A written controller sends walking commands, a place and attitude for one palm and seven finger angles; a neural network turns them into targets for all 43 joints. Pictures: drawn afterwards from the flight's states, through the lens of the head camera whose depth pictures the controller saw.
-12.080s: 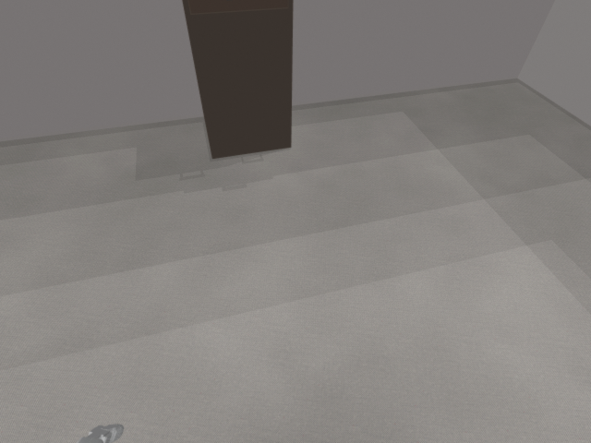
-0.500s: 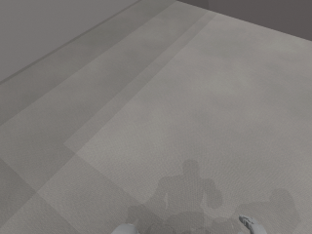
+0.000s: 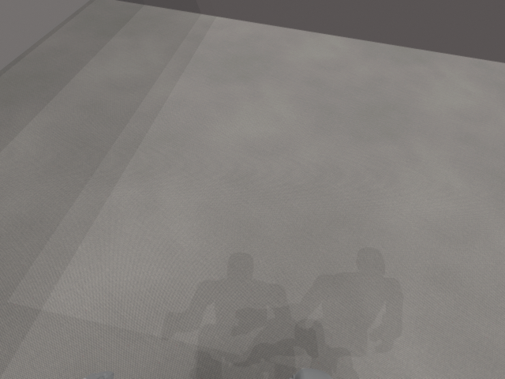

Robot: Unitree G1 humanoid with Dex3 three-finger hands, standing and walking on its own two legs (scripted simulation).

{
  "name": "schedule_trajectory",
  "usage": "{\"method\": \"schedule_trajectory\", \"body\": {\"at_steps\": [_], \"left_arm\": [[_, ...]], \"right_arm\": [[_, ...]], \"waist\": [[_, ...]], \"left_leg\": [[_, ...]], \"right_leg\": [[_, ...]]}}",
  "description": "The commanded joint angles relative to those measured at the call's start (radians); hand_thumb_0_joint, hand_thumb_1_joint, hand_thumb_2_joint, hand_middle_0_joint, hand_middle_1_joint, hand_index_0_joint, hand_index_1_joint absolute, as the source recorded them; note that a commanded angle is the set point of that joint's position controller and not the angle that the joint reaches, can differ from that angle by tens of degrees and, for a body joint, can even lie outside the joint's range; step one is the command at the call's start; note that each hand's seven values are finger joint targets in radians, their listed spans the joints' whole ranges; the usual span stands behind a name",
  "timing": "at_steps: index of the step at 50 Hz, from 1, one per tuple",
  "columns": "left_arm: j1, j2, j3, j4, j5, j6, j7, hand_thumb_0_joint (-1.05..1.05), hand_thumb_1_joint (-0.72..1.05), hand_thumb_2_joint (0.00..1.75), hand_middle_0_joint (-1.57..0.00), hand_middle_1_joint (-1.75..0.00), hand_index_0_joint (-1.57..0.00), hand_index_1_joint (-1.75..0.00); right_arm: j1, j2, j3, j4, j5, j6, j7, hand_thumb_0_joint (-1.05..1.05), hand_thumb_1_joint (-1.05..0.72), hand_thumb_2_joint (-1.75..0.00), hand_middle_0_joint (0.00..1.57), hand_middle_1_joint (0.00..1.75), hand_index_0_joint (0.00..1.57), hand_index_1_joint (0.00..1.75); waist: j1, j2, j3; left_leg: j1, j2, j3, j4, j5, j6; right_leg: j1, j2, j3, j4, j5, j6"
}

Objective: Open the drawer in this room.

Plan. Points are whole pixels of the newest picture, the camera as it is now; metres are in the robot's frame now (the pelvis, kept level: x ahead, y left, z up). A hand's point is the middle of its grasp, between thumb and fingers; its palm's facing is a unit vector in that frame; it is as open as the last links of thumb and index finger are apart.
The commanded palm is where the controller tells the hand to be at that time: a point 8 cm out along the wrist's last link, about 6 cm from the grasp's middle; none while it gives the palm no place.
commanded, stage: walk to a spot facing it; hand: left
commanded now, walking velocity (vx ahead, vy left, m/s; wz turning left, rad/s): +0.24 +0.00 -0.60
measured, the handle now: out of the picture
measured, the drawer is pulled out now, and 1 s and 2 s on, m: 0.00 0.00 0.00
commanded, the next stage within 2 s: turn to face it in 0.38 s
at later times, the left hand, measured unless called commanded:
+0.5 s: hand out of the picture +0.14 +0.12 -0.16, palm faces -0.19 -0.95 -0.24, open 7.3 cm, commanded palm none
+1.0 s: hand (219, 251) +0.39 +0.09 -0.17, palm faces -0.40 -0.89 -0.22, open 7.3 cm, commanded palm none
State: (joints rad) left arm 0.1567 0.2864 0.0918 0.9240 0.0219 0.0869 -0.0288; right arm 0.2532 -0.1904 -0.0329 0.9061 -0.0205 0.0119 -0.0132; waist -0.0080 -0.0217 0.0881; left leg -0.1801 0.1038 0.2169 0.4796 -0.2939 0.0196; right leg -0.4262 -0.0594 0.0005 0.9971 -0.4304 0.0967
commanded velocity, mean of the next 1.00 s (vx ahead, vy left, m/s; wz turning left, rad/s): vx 0.12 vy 0.00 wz -0.46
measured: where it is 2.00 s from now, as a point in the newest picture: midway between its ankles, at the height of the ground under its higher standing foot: (262, 373)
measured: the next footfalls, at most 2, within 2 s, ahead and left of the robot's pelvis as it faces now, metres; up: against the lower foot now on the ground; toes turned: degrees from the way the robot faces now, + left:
right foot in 0.16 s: +0.01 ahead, -0.15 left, +0.00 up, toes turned -12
left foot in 0.64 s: +0.31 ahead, +0.01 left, +0.00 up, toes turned -8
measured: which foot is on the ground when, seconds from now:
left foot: down 0.00-0.14, up 0.16-0.62, down 0.64-1.00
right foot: up 0.00-0.14, down 0.16-0.64, up 0.66-1.00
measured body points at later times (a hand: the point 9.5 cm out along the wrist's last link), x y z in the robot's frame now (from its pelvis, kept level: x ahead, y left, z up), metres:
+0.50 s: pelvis +0.10 -0.07 +0.00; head +0.12 -0.09 +0.45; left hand +0.15 +0.17 -0.14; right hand +0.12 -0.33 -0.15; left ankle +0.21 +0.06 -0.68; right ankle -0.03 -0.14 -0.74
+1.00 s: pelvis +0.21 -0.06 -0.01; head +0.24 -0.07 +0.44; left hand +0.41 +0.13 -0.15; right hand +0.16 -0.31 -0.15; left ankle +0.27 +0.02 -0.74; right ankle +0.17 -0.19 -0.69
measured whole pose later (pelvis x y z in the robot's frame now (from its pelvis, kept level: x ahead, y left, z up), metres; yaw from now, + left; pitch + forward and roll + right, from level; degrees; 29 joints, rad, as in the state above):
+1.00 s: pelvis +0.21 -0.06 -0.01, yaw -28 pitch -1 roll +0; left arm 0.16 0.22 0.10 0.92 0.02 0.07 -0.02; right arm 0.19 -0.20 -0.05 0.95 -0.02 0.00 -0.01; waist 0.00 -0.01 0.09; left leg -0.23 0.12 0.32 0.52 -0.26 0.04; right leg -0.48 -0.10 -0.07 0.97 -0.36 0.07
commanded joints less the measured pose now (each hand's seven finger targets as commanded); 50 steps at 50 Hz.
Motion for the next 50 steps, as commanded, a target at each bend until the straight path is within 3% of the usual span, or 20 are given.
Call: {"method": "schedule_trajectory", "body": {"at_steps": [1, 4, 6, 7, 8, 9, 10, 15, 25, 28, 29, 30, 31, 32, 33, 35, 37, 41, 45, 50], "left_arm": [[-0.096, 0.012, -0.007, -0.113, -0.005, -0.036, -0.009, 0.00, 0.90, 0.90, -0.20, -0.30, -0.20, -0.30], [-0.085, 0.008, -0.009, -0.112, -0.004, -0.048, -0.015, 0.00, 0.90, 0.90, -0.20, -0.30, -0.20, -0.30], [0.034, 0.047, -0.002, -0.070, 0.001, -0.067, -0.009, 0.00, 0.90, 0.90, -0.20, -0.30, -0.20, -0.30], [0.151, 0.166, 0.021, -0.034, 0.011, -0.083, 0.005, 0.00, 0.90, 0.90, -0.20, -0.30, -0.20, -0.30], [0.232, 0.262, 0.040, -0.013, -0.008, -0.071, 0.023, 0.00, 0.90, 0.90, -0.20, -0.30, -0.20, -0.30], [0.245, 0.241, 0.036, -0.006, -0.015, -0.075, 0.037, 0.00, 0.90, 0.90, -0.20, -0.30, -0.20, -0.30], [0.197, 0.199, 0.032, -0.014, -0.014, -0.085, 0.042, 0.00, 0.90, 0.90, -0.20, -0.30, -0.20, -0.30], [0.094, 0.093, -0.011, -0.019, -0.009, -0.135, 0.033, 0.00, 0.90, 0.90, -0.20, -0.30, -0.20, -0.30], [0.231, 0.049, -0.031, 0.082, 0.000, -0.152, 0.054, 0.00, 0.90, 0.90, -0.20, -0.30, -0.20, -0.30], [0.213, 0.074, -0.022, 0.084, 0.002, -0.142, 0.063, 0.00, 0.90, 0.90, -0.20, -0.30, -0.20, -0.30], [0.190, 0.084, -0.019, 0.082, -0.002, -0.139, 0.064, 0.00, 0.90, 0.90, -0.20, -0.30, -0.20, -0.30], [0.180, 0.084, -0.016, 0.082, -0.012, -0.134, 0.064, 0.00, 0.90, 0.90, -0.20, -0.30, -0.20, -0.30], [0.201, 0.046, -0.017, 0.075, -0.027, -0.127, 0.062, 0.00, 0.90, 0.90, -0.20, -0.30, -0.20, -0.30], [0.275, -0.006, -0.028, 0.073, -0.043, -0.123, 0.053, 0.00, 0.90, 0.90, -0.20, -0.30, -0.20, -0.30], [0.277, 0.012, -0.021, 0.067, -0.032, -0.112, 0.061, 0.00, 0.90, 0.90, -0.20, -0.30, -0.20, -0.30], [0.187, -0.002, -0.014, 0.059, -0.015, -0.094, 0.048, 0.00, 0.90, 0.90, -0.20, -0.30, -0.20, -0.30], [0.147, -0.015, -0.004, 0.041, -0.004, -0.073, 0.024, 0.00, 0.90, 0.90, -0.20, -0.30, -0.20, -0.30], [0.197, -0.043, 0.005, 0.034, -0.007, -0.034, 0.017, 0.00, 0.90, 0.90, -0.20, -0.30, -0.20, -0.30], [0.085, -0.043, 0.014, -0.034, 0.000, -0.021, 0.009, 0.00, 0.90, 0.90, -0.20, -0.30, -0.20, -0.30], [0.010, -0.045, 0.005, -0.086, 0.001, -0.038, 0.007, 0.00, 0.90, 0.90, -0.20, -0.30, -0.20, -0.30]], "right_arm": [[0.065, -0.233, -0.072, -0.033, -0.008, -0.017, -0.008, 0.00, -0.90, -0.90, 0.20, 0.30, 0.20, 0.30], [0.053, -0.246, -0.074, -0.019, -0.012, -0.019, -0.001, 0.00, -0.90, -0.90, 0.20, 0.30, 0.20, 0.30], [0.049, -0.224, -0.067, -0.015, -0.004, -0.018, 0.005, 0.00, -0.90, -0.90, 0.20, 0.30, 0.20, 0.30], [0.042, -0.155, -0.046, -0.043, 0.010, -0.014, 0.014, 0.00, -0.90, -0.90, 0.20, 0.30, 0.20, 0.30], [-0.093, -0.123, -0.025, -0.118, 0.002, -0.001, 0.018, 0.00, -0.90, -0.90, 0.20, 0.30, 0.20, 0.30], [-0.139, -0.165, -0.034, -0.129, -0.003, 0.000, 0.015, 0.00, -0.90, -0.90, 0.20, 0.30, 0.20, 0.30], [-0.137, -0.163, -0.037, -0.113, 0.000, -0.001, 0.019, 0.00, -0.90, -0.90, 0.20, 0.30, 0.20, 0.30], [-0.025, -0.139, -0.044, -0.023, -0.013, -0.010, 0.030, 0.00, -0.90, -0.90, 0.20, 0.30, 0.20, 0.30], [-0.191, -0.092, -0.022, -0.051, 0.001, -0.030, 0.035, 0.00, -0.90, -0.90, 0.20, 0.30, 0.20, 0.30], [-0.162, -0.091, -0.019, -0.043, 0.006, -0.042, 0.022, 0.00, -0.90, -0.90, 0.20, 0.30, 0.20, 0.30], [-0.066, -0.107, -0.023, -0.014, 0.006, -0.044, 0.010, 0.00, -0.90, -0.90, 0.20, 0.30, 0.20, 0.30], [0.057, -0.138, -0.031, 0.028, 0.001, -0.047, 0.000, 0.00, -0.90, -0.90, 0.20, 0.30, 0.20, 0.30], [0.163, -0.226, -0.050, 0.051, -0.009, -0.053, -0.011, 0.00, -0.90, -0.90, 0.20, 0.30, 0.20, 0.30], [0.238, -0.302, -0.060, 0.065, -0.005, -0.053, -0.015, 0.00, -0.90, -0.90, 0.20, 0.30, 0.20, 0.30], [0.206, -0.276, -0.041, 0.055, 0.008, -0.039, -0.014, 0.00, -0.90, -0.90, 0.20, 0.30, 0.20, 0.30], [0.051, -0.200, -0.029, 0.012, 0.004, -0.044, -0.020, 0.00, -0.90, -0.90, 0.20, 0.30, 0.20, 0.30], [-0.016, -0.137, -0.014, -0.003, -0.002, -0.044, -0.018, 0.00, -0.90, -0.90, 0.20, 0.30, 0.20, 0.30], [-0.062, -0.139, -0.030, -0.015, 0.004, -0.039, -0.016, 0.00, -0.90, -0.90, 0.20, 0.30, 0.20, 0.30], [-0.060, -0.150, -0.054, -0.022, -0.002, -0.031, -0.011, 0.00, -0.90, -0.90, 0.20, 0.30, 0.20, 0.30], [-0.029, -0.188, -0.076, -0.012, -0.007, -0.026, 0.000, 0.00, -0.90, -0.90, 0.20, 0.30, 0.20, 0.30]], "waist": [[-0.051, 0.237, -0.123], [-0.034, 0.233, -0.134], [0.033, 0.117, -0.165], [0.090, -0.177, -0.204], [0.147, -0.335, -0.158], [0.142, -0.205, -0.102], [0.117, -0.198, -0.068], [0.004, -0.098, 0.005], [0.043, -0.125, 0.012], [0.017, -0.121, -0.024], [-0.028, -0.112, -0.069], [-0.075, -0.088, -0.144], [-0.103, 0.077, -0.240], [-0.093, 0.334, -0.370], [-0.075, 0.258, -0.362], [-0.037, 0.174, -0.152], [-0.004, 0.151, -0.039], [0.034, 0.186, -0.090], [0.009, 0.162, -0.051], [-0.018, 0.164, -0.090]], "left_leg": [[0.140, 0.272, -0.146, -0.105, 0.422, 0.111], [0.101, 0.291, -0.128, -0.089, 0.201, 0.079], [-0.059, 0.238, -0.034, 0.114, 0.069, -0.002], [-0.338, 0.139, 0.062, 0.373, -0.171, -0.067], [-0.577, 0.025, -0.027, 0.603, -0.397, -0.101], [-0.614, 0.047, -0.151, 0.673, -0.332, -0.086], [-0.606, 0.071, -0.180, 0.686, -0.235, -0.078], [-0.465, 0.051, -0.151, 0.603, -0.008, -0.116], [-0.477, 0.004, -0.121, 0.366, 0.071, -0.088], [-0.304, -0.043, -0.106, 0.197, 0.036, -0.062], [-0.184, -0.072, -0.097, 0.110, 0.099, -0.055], [-0.003, -0.073, -0.093, 0.004, 0.255, -0.056], [0.261, 0.113, -0.246, 0.016, 0.590, -0.007], [0.449, 0.406, -0.511, 0.039, 1.009, 0.128], [0.323, 0.431, -0.496, -0.023, 0.913, 0.180], [0.090, 0.372, -0.402, -0.121, 0.573, 0.145], [-0.076, 0.291, -0.262, -0.172, 0.468, 0.094], [-0.095, 0.249, -0.124, -0.194, 0.298, 0.088], [-0.075, 0.289, -0.116, -0.236, 0.119, 0.113], [0.026, 0.319, -0.058, -0.156, 0.246, 0.116]], "right_leg": [[-0.009, 0.012, -0.077, -0.178, -0.042, -0.028], [0.085, 0.030, -0.107, -0.340, -0.023, -0.059], [0.357, 0.043, -0.116, -0.575, 0.127, -0.096], [0.607, -0.180, 0.171, -0.707, 0.040, -0.175], [0.606, -0.359, 0.506, -0.761, 0.195, -0.272], [0.546, -0.367, 0.452, -0.764, 0.198, -0.311], [0.479, -0.311, 0.405, -0.772, 0.150, -0.295], [0.328, -0.168, 0.162, -0.758, 0.466, -0.244], [0.455, -0.155, 0.149, -0.711, 0.778, -0.255], [0.450, -0.154, 0.160, -0.587, 1.029, -0.234], [0.442, -0.128, 0.139, -0.495, 1.084, -0.209], [0.400, -0.084, 0.118, -0.348, 1.022, -0.171], [0.196, 0.017, 0.067, -0.153, 0.636, -0.122], [-0.007, 0.123, -0.007, 0.171, -0.198, -0.087], [0.022, 0.086, 0.065, 0.313, -0.251, -0.097], [-0.075, 0.024, 0.050, 0.369, -0.117, -0.073], [-0.038, -0.021, 0.028, 0.306, -0.025, -0.060], [-0.016, -0.021, -0.023, 0.231, 0.054, -0.048], [-0.081, -0.056, -0.036, 0.090, 0.079, -0.033], [-0.026, -0.040, -0.084, -0.149, 0.057, -0.037]]}}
